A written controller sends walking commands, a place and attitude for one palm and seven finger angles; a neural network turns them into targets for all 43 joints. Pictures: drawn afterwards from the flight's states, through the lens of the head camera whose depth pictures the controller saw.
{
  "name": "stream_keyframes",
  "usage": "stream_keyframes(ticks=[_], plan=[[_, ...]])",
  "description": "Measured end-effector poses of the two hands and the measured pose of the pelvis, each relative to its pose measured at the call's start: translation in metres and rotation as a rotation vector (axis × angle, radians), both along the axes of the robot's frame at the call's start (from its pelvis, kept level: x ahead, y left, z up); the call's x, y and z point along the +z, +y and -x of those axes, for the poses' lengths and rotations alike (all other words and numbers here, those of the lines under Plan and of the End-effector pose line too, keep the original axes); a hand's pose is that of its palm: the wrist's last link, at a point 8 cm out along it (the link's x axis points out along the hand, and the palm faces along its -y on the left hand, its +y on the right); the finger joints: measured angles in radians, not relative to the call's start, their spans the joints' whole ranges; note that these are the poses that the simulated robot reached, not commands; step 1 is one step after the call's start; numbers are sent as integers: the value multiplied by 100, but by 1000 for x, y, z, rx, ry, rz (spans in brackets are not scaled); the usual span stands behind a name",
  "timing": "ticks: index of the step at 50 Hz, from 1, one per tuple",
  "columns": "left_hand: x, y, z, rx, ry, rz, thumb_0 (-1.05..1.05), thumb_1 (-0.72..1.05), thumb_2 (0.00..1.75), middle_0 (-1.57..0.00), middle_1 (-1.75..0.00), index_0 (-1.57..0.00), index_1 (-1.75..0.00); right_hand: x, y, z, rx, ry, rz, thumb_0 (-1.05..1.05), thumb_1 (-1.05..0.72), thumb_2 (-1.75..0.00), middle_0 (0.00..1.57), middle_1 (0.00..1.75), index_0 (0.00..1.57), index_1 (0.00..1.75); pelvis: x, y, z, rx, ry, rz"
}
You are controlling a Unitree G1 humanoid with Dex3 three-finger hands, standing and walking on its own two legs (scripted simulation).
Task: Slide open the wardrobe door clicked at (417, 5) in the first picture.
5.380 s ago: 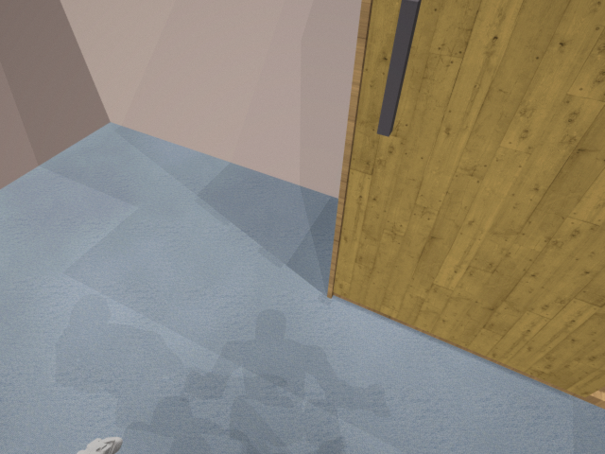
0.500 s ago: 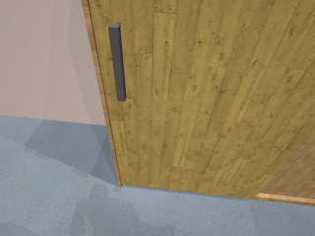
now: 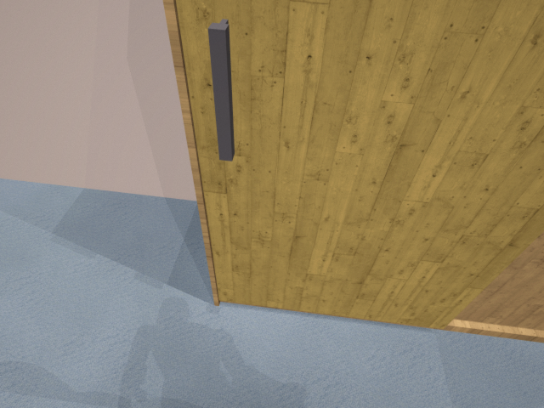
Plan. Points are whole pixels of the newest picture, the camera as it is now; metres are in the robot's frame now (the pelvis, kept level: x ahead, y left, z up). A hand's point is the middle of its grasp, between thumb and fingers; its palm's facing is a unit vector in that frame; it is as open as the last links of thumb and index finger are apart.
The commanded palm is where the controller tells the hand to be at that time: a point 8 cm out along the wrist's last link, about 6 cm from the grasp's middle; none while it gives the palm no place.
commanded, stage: come to a stop and stand still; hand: left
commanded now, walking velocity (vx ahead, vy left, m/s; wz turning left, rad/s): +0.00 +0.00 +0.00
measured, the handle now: (225, 96) +0.61 +0.13 +0.16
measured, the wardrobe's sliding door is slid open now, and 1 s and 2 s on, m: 0.00 0.00 0.00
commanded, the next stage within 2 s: look again from close up in 0.80 s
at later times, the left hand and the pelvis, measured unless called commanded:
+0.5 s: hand out of the picture +0.06 +0.21 -0.16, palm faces -0.02 -0.96 -0.28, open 7.4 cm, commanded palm none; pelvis +0.03 -0.01 +0.01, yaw +0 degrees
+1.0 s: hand out of the picture +0.09 +0.20 -0.16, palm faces -0.03 -0.95 -0.30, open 7.4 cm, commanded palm none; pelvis +0.03 -0.02 +0.01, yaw +0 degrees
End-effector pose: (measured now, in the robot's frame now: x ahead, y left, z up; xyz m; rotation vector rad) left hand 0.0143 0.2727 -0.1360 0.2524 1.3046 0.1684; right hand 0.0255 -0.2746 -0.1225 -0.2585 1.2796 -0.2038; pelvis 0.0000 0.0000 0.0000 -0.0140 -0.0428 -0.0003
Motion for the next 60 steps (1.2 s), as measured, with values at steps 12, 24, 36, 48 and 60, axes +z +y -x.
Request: stream_keyframes(ticks=[12, 24, 36, 48, 60], plan=[[2, -9, -4, 11, 30, 3, 0, 91, 90, -20, -30, -20, -30, -2, 7, -31, 15, -24, -28, 0, -91, -90, 21, 30, 20, 30, 2, -1, -12, 1, 8, -7], [8, -18, -38, -6, -13, -6, 0, 91, 90, -20, -30, -20, -30, -2, -2, -57, 25, -45, -35, 0, -91, -90, 21, 30, 20, 30, 5, -11, -25, 0, 5, -9], [14, -25, -69, -28, -72, -11, 0, 91, 90, -20, -30, -20, -30, 0, -14, -60, 18, -38, -26, 0, -91, -90, 21, 30, 20, 30, 7, -19, -32, -2, 0, -11], [16, -27, -70, -29, -61, -17, 0, 90, 90, -20, -30, -20, -30, -1, -21, -50, 7, -8, -26, 0, -91, -90, 21, 30, 20, 30, 8, -24, -34, -5, -1, -11], [13, -32, -57, -16, -16, -9, 0, 91, 90, -20, -30, -20, -30, -3, -19, -43, 0, 20, -33, 0, -91, -90, 21, 30, 20, 30, 9, -26, -36, -9, 2, -11]])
